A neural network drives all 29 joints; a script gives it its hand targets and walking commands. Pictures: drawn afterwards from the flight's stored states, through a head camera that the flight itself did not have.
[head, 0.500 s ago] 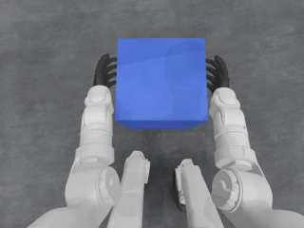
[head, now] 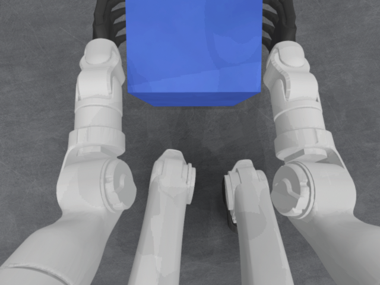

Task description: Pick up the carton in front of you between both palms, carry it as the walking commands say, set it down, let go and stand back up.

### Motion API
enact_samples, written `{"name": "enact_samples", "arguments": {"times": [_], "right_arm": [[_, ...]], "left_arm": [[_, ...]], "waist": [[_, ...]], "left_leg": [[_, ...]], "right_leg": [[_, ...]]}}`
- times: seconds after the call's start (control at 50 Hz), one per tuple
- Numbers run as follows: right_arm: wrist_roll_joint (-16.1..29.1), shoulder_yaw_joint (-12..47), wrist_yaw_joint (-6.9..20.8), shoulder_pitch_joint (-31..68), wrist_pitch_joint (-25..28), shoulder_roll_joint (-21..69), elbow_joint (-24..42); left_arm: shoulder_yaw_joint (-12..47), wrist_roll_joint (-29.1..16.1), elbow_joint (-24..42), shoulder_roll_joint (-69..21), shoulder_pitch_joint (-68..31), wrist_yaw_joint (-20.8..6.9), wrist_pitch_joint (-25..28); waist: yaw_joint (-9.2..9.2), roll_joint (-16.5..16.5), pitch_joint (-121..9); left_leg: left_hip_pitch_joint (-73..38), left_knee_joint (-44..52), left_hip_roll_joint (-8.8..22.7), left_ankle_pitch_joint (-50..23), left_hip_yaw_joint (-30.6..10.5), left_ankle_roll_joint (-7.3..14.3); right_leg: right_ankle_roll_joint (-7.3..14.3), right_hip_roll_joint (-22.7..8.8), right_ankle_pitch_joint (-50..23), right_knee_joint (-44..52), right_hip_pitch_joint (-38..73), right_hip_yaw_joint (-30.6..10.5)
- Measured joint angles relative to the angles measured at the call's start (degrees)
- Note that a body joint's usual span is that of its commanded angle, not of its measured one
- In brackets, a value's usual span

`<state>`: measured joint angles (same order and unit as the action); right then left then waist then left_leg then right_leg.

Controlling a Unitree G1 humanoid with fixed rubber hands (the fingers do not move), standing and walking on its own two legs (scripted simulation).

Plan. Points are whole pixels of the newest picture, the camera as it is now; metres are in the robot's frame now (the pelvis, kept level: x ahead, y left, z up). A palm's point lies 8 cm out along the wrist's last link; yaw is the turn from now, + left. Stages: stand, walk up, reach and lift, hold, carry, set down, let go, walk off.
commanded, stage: set down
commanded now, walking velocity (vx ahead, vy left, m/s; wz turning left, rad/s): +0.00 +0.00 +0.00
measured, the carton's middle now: (193, 52) +0.51 +0.09 -0.20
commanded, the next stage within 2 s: none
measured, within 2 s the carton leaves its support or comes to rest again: rests again in 1.54 s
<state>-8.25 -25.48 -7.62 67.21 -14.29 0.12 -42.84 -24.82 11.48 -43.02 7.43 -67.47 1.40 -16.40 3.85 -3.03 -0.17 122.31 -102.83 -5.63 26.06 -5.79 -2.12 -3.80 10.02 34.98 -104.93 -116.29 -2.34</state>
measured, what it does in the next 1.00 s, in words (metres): lowers itself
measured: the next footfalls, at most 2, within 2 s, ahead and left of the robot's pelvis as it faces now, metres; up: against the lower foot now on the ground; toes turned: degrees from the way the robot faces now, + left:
none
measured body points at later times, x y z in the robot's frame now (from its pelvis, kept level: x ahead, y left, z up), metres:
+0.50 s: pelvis +0.00 +0.00 -0.08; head +0.37 +0.04 +0.17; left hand +0.53 +0.25 -0.24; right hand +0.56 -0.05 -0.25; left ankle +0.12 +0.12 -0.44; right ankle +0.08 -0.12 -0.44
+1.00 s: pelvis -0.01 -0.01 -0.09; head +0.36 +0.03 +0.15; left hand +0.52 +0.25 -0.27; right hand +0.56 -0.06 -0.27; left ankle +0.12 +0.12 -0.44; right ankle +0.08 -0.12 -0.44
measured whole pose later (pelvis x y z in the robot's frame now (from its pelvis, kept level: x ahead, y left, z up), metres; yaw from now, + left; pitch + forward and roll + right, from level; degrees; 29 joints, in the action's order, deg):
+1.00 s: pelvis -0.01 -0.01 -0.09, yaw -2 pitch +37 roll -1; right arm -1.3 -14.8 -9.3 85.5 -11.7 -9.4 -59.0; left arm -23.8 6.7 -55.2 17.4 -81.1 -3.3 -13.8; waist 7.1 -4.0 20.9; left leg 128.6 -122.2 -0.9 30.5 -2.5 -1.6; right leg -3.6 12.5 37.6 -125.1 -124.7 -1.4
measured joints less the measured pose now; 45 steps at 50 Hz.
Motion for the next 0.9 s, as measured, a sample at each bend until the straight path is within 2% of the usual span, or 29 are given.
{"name": "enact_samples", "arguments": {"times": [0.26,0.34,0.48,0.9], "right_arm": [[3.3,2.9,-1.9,10.0,0.2,-4.3,-4.0],[4.9,5.2,-3.0,12.4,0.3,-5.2,-5.9],[7.8,10.3,-4.4,13.2,1.0,-7.1,-7.6],[8.1,11.8,-3.3,16.9,2.4,-9.0,-14.5]], "left_arm": [[2.2,-2.4,-4.0,5.1,-9.9,0.6,0.0],[2.9,-4.3,-4.9,6.8,-10.9,0.7,0.3],[3.2,-6.9,-6.3,7.8,-11.3,0.6,1.2],[1.8,-6.0,-11.1,9.5,-12.6,-3.4,2.5]], "waist": [[1.27,-0.6,10.6],[2.27,-0.3,14.9],[2.88,0.4,16.2],[3.3,-1.2,20.1]], "left_leg": [[7.1,-10.1,-0.4,1.0,0.3,-0.3],[6.5,-13.3,1.1,2.7,1.0,0.1],[7.1,-16.5,2.5,4.7,2.6,0.8],[6.5,-18.9,4.5,4.7,3.2,0.3]], "right_leg": [[-1.0,1.2,1.7,-10.2,-6.8,0.6],[-1.3,2.4,2.6,-13.1,-6.5,0.4],[-1.5,2.9,4.2,-16.7,-7.7,-0.3],[0.2,2.8,2.9,-19.7,-8.7,0.7]]}}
